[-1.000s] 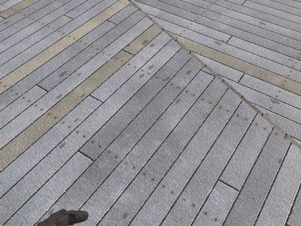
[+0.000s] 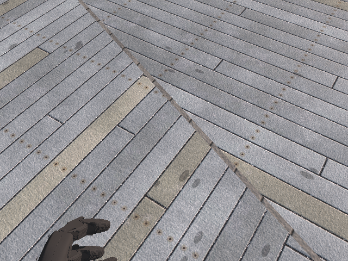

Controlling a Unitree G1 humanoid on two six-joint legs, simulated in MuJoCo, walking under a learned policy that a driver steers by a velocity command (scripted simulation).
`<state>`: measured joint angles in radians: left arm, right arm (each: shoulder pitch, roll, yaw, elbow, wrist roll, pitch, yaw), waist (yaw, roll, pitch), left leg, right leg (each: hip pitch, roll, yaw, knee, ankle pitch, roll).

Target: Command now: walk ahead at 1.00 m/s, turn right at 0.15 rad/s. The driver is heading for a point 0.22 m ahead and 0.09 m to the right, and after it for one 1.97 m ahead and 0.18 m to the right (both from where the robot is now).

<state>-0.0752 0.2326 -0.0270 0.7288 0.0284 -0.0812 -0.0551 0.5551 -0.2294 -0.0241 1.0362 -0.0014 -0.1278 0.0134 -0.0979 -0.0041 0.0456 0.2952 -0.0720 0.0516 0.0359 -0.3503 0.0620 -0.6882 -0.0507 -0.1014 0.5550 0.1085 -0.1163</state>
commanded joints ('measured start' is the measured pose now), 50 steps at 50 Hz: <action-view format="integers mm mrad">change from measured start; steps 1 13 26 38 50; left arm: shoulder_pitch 215 448 664 43 354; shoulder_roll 153 168 67 75 163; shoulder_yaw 51 114 92 31 95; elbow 20 174 89 -118 29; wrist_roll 1 -28 -59 12 24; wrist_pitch -6 -20 -34 12 -14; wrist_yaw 25 55 44 -29 49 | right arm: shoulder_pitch -41 -444 -60 -162 -171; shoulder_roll -243 -85 -381 -155 -128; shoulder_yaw -46 16 -84 -35 -28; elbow -44 -352 -270 -167 -206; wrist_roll -30 -69 -71 -3 5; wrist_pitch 17 44 29 -14 47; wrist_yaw -32 15 -28 1 4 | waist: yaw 199 61 37 108 150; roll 133 9 457 53 -40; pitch -95 63 -458 71 -92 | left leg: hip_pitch -130 -916 130 -544 -1002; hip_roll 263 192 538 239 177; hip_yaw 28 -83 -984 -71 -127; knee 374 978 228 -47 1296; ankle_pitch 1375 67 -330 360 119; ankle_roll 56 -96 148 86 51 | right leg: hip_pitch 410 373 23 130 702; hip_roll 137 -38 178 -1 -277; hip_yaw -58 486 247 65 491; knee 8 -434 862 178 -321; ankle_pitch -147 -295 -562 -99 -522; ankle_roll -49 -222 1 30 -27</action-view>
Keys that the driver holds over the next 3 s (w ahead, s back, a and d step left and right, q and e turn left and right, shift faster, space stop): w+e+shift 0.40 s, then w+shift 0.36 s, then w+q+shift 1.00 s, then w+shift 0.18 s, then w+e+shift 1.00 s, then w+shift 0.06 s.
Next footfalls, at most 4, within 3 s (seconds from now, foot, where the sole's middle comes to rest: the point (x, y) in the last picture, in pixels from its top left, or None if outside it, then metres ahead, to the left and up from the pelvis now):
0.06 right None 0.28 -0.08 -0.76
0.48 left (152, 195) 0.72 0.05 -0.76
0.90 right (229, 134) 1.00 -0.33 -0.76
1.36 left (202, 70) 1.45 -0.26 -0.76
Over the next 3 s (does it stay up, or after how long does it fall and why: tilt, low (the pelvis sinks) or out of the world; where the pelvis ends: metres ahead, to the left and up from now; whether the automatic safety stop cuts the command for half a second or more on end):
stays up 2.70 0.00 0.01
